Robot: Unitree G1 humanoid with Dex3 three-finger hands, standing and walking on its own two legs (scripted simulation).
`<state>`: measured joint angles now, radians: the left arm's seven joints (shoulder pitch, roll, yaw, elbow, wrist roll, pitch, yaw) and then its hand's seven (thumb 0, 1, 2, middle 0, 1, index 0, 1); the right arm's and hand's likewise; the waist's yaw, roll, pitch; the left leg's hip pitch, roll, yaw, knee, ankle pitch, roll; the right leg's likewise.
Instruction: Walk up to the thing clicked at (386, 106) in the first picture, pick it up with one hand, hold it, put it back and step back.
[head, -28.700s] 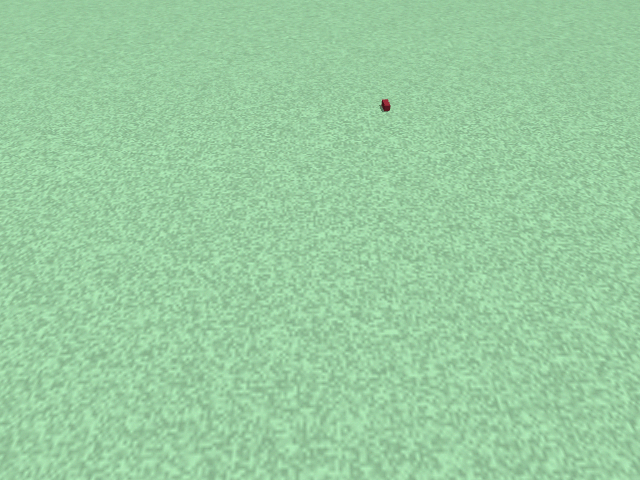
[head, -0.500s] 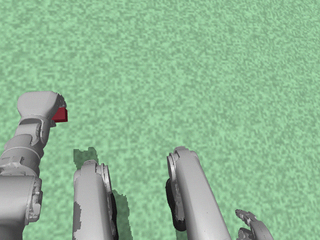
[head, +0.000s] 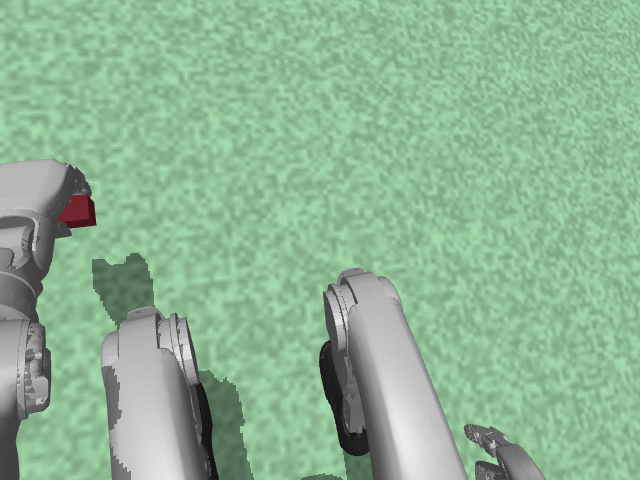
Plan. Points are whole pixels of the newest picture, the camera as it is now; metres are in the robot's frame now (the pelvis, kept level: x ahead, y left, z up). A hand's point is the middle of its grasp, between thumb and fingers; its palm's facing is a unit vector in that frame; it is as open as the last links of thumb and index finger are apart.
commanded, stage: crouch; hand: left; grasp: from above
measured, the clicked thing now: (60, 213) +0.47 +0.26 -0.20
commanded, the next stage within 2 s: lower in 0.30 s
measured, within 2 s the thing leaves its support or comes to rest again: rests again in 1.90 s
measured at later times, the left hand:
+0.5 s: hand (61, 220) +0.46 +0.27 -0.21, palm faces -0.46 -0.03 -0.89, open 6.4 cm
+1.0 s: hand (77, 226) +0.47 +0.26 -0.26, palm faces -0.45 -0.05 -0.89, open 6.4 cm
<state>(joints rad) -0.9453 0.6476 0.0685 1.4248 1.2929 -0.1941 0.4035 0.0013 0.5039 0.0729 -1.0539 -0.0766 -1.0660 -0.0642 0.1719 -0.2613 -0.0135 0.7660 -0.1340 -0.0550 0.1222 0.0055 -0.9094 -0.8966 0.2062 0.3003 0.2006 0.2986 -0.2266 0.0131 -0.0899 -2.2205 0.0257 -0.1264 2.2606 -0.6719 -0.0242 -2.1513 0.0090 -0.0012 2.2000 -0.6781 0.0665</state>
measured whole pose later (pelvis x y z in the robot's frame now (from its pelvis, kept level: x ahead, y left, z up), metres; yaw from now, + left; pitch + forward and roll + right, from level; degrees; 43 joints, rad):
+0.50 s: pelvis +0.00 +0.00 -0.04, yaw -1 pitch +34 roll -7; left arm -0.99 0.70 0.08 1.51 1.30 -0.21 0.43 0.00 0.51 0.00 -1.10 -0.02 -1.11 0.00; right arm 0.15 -0.27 0.04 0.77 -0.15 -0.06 0.14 0.00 -0.91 -0.90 0.21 0.30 0.20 0.30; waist -0.25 0.00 -0.05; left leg -2.31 0.02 -0.15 2.39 -0.68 -0.03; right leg -2.24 0.02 -0.01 2.32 -0.68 0.07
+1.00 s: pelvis +0.00 +0.00 -0.07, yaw -4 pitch +32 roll -9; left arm -0.99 0.79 0.13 1.59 1.34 -0.23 0.52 0.00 0.51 0.00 -1.11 0.00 -1.12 0.00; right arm 0.14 -0.28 0.10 0.76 -0.21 -0.09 0.17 0.00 -0.90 -0.89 0.21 0.30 0.20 0.30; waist -0.30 -0.04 0.02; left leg -2.37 0.01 -0.20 2.49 -0.69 -0.04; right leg -2.28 0.04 -0.04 2.39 -0.68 0.08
